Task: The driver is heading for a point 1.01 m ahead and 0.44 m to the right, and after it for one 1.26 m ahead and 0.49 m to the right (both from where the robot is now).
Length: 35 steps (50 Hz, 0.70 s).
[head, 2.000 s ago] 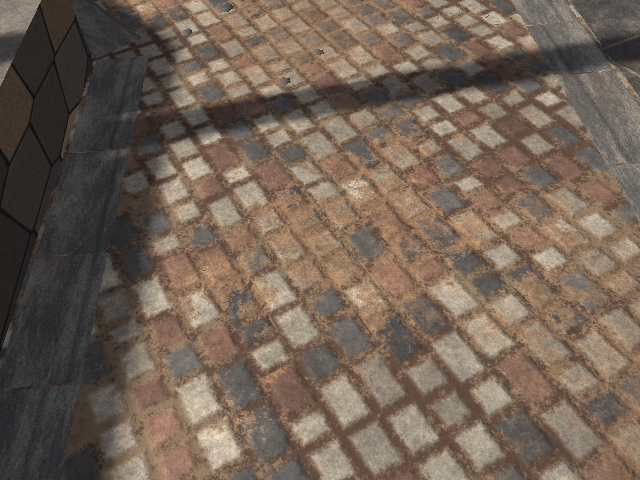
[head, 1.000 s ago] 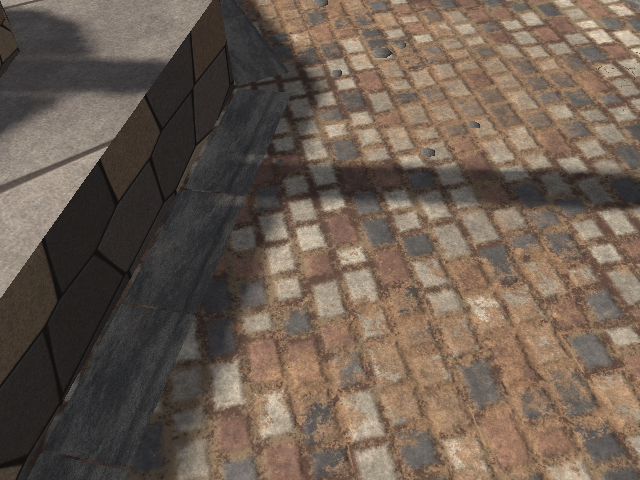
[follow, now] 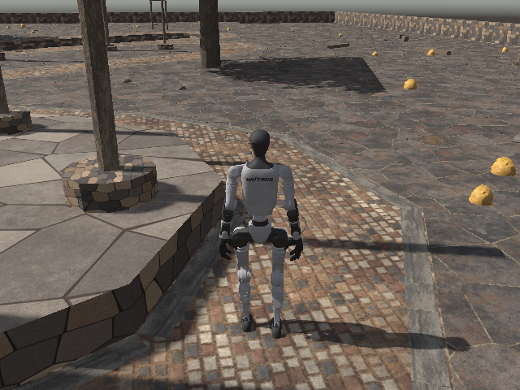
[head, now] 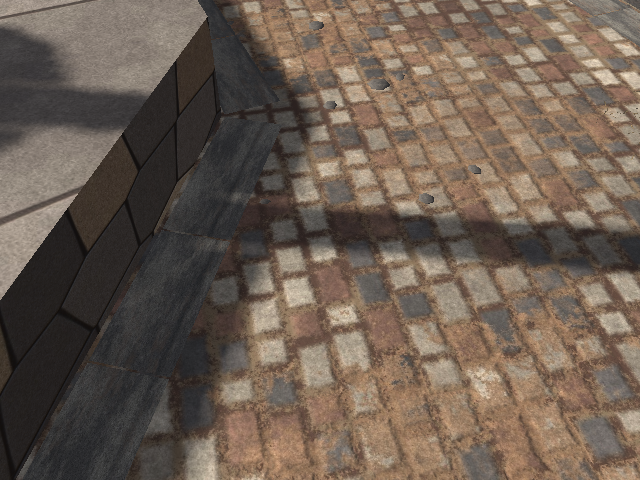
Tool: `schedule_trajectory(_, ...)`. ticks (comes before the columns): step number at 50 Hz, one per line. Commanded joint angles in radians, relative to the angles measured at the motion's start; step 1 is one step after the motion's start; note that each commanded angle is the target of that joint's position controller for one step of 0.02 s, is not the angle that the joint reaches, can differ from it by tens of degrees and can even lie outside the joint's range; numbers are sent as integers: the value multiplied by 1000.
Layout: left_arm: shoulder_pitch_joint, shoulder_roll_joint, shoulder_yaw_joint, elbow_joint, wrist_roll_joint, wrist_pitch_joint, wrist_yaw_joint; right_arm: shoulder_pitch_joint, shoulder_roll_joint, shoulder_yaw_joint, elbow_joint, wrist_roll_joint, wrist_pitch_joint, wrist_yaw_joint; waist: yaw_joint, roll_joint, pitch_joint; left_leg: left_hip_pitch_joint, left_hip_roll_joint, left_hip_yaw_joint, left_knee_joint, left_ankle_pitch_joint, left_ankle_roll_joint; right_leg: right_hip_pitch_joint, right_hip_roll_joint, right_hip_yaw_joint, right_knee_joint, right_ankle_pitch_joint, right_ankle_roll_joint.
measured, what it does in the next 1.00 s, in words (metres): walks ahead, turning right: right foot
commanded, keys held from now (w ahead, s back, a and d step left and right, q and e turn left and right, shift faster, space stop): no key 0.04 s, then w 0.22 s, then w+e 0.74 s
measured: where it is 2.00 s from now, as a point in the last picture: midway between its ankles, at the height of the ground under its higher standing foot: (438, 349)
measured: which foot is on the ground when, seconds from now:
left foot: down 0.00-0.82, up 0.84-1.00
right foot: down 0.00-0.36, up 0.38-0.80, down 0.82-1.00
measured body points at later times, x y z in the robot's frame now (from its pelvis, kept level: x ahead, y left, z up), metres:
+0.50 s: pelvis +0.13 +0.04 +0.00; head +0.14 +0.05 +0.45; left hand +0.15 +0.28 -0.16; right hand +0.10 -0.21 -0.14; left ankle +0.09 +0.11 -0.74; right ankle +0.07 -0.08 -0.67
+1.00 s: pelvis +0.39 -0.03 -0.01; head +0.41 -0.04 +0.44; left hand +0.51 +0.21 -0.15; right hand +0.40 -0.30 -0.14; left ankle +0.44 +0.13 -0.66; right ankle +0.39 -0.05 -0.74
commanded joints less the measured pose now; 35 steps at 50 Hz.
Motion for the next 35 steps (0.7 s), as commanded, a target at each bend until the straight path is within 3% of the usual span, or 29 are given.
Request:
schedule_trajectory(1,68,78,10,-1,0,-5,4,46,-71,-9,-4,0,-6,-5,4,3,46,53,117,-137,-60,30,7,-93,-108,105,-92,63,-33)
schedule_trajectory(3,85,74,10,10,1,-5,5,56,-66,-9,5,0,-4,-6,5,1,29,60,107,-131,-55,-35,10,-84,-99,100,-97,-6,-37)
schedule_trajectory(6,98,110,29,1,9,5,0,53,-92,-26,-6,-6,6,0,12,-31,96,-52,55,-105,16,-408,46,-144,-84,135,-93,-392,-88)
schedule_trajectory(8,147,118,37,2,6,4,-3,11,-63,-24,-37,-10,0,10,40,-72,168,-191,29,-85,104,-439,49,-123,-148,247,-156,-522,-136)
schedule_trajectory(10,192,159,59,18,8,-6,0,-49,-29,-19,-78,-28,-20,24,61,-157,194,-307,13,15,279,-253,32,-29,-289,415,-260,-527,-205)
schedule_trajectory(12,192,165,68,16,15,-19,-4,-84,-65,-32,-113,-28,-42,35,59,-126,186,-354,54,-5,349,-261,36,4,-330,441,-271,-426,-232)
schedule_trajectory(15,145,151,72,5,8,-34,-11,-50,-62,-42,-127,-9,-69,44,11,-102,172,-203,43,23,206,-228,31,-44,-261,333,-198,-235,-197)
schedule_trajectory(16,101,152,73,-9,1,-36,-13,41,-49,-45,-99,-1,-76,43,-40,-88,154,-23,10,52,106,-158,27,-144,-215,277,-140,-167,-174)
schedule_trajectory(17,68,140,71,-25,-1,-42,-15,165,-63,-57,-57,1,-81,37,-91,-43,115,210,5,23,51,-125,26,-283,-160,220,-40,-94,-143)
schedule_trajectory(18,21,98,59,-59,-2,-56,-23,306,-143,-82,-34,-15,-88,22,-157,128,54,401,186,-212,-87,-280,51,-430,-53,93,233,-70,-95)
schedule_trajectory(19,41,45,48,-99,-2,-62,-30,420,-260,-111,-10,-14,-77,16,-162,360,-13,487,421,-590,-235,-463,149,-600,60,-50,537,-265,-62)
schedule_trajectory(20,-17,130,69,-103,28,-53,-33,344,-172,-90,-24,-21,-64,10,-117,144,61,367,442,-584,-223,-472,159,-626,-18,31,702,-259,-80)
schedule_trajectory(21,-29,100,67,-106,26,-55,-44,233,-140,-78,-63,-23,-66,12,-68,53,115,277,409,-489,-229,-419,140,-623,-56,68,737,-156,-89)
schedule_trajectory(22,-13,71,63,-97,17,-57,-53,164,-124,-72,-85,-20,-73,13,-33,28,127,227,369,-382,-247,-312,114,-592,-77,79,728,-74,-85)
schedule_trajectory(24,-5,68,70,-96,23,-44,-64,133,-88,-55,-92,-12,-88,6,-2,42,114,215,305,-212,-252,-107,73,-568,-89,54,711,5,-72)
schedule_trajectory(27,-55,61,75,-127,20,-24,-70,203,-82,-44,-66,-8,-102,-1,4,67,82,271,279,-60,-207,257,51,-620,-72,5,719,63,-59)
schedule_trajectory(32,-276,31,51,-229,13,-19,-83,197,-78,-30,-64,-11,-107,-8,-6,82,141,169,227,105,-218,428,35,-544,-41,-101,407,190,-51)
schedule_trajectory(35,-314,56,51,-261,16,-14,-85,224,-122,-36,-52,-6,-110,-16,4,93,120,201,253,159,-152,703,29,-405,9,-179,263,185,-91)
